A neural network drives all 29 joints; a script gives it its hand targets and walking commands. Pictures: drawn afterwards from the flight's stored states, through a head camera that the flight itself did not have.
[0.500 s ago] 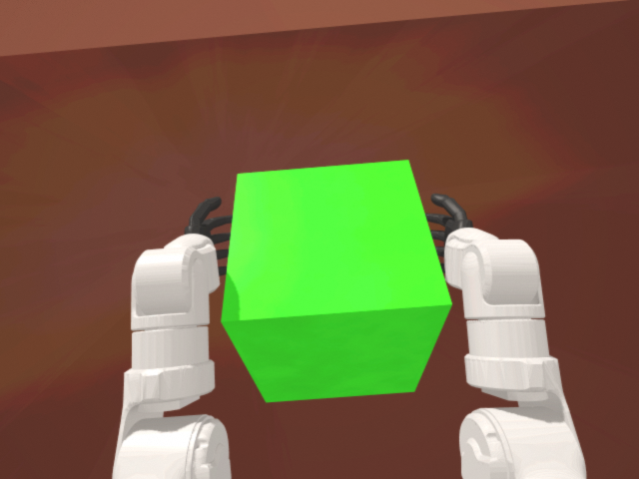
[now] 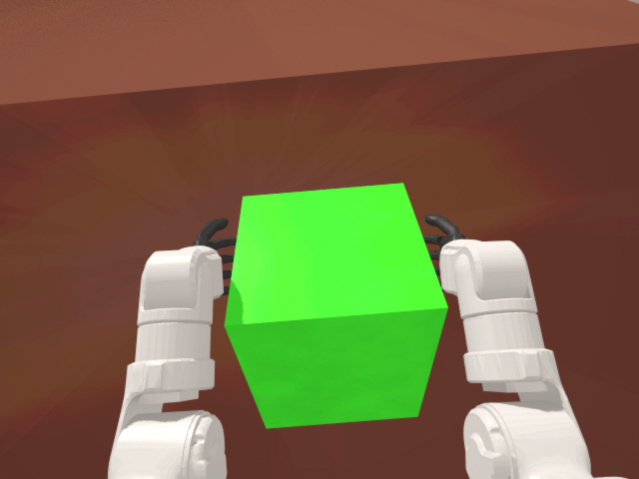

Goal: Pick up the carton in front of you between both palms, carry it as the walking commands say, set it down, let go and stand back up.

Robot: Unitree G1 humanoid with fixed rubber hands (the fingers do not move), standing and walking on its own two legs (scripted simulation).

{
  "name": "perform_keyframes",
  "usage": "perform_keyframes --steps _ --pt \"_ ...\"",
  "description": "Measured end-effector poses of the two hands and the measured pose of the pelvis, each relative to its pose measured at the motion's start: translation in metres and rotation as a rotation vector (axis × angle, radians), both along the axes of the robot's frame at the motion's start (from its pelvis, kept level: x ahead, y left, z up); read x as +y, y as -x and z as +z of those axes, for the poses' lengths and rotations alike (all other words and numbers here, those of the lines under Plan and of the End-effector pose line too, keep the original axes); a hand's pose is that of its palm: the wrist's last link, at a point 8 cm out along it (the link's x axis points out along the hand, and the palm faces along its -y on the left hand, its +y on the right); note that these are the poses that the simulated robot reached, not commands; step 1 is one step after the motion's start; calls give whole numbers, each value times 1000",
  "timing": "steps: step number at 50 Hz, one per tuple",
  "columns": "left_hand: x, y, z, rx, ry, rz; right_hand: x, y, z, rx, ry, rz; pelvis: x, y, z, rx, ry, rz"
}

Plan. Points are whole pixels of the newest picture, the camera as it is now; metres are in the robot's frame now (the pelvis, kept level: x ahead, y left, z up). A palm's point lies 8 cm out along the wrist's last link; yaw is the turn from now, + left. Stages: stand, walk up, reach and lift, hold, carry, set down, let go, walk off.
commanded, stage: carry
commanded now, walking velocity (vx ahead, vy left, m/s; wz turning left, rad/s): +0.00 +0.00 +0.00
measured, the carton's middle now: (332, 309) +0.33 +0.00 +0.05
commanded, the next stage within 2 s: none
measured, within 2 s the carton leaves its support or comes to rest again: neither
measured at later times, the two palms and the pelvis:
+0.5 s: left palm (208, 286) +0.32 +0.14 +0.13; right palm (464, 280) +0.31 -0.16 +0.13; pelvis -0.03 -0.01 +0.00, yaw +0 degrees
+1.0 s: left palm (209, 295) +0.30 +0.14 +0.13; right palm (471, 289) +0.30 -0.16 +0.13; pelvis -0.04 -0.01 +0.00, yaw +0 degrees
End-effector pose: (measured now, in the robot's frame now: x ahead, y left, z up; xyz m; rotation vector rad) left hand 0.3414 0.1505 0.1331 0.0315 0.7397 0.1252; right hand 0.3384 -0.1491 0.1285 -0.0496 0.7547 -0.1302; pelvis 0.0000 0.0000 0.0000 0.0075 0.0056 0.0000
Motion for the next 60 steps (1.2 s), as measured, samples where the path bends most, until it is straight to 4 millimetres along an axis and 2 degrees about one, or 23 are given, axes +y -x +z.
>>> perform_keyframes --steps 22,60 --pt "-6 23 -2 5 -1 -1 -6 23 -2 5 -2 -2 -5 26 0 3 1 1" --pt "-11 42 -3 3 -1 2 -10 41 -3 4 -3 1 -10 45 -1 7 1 4"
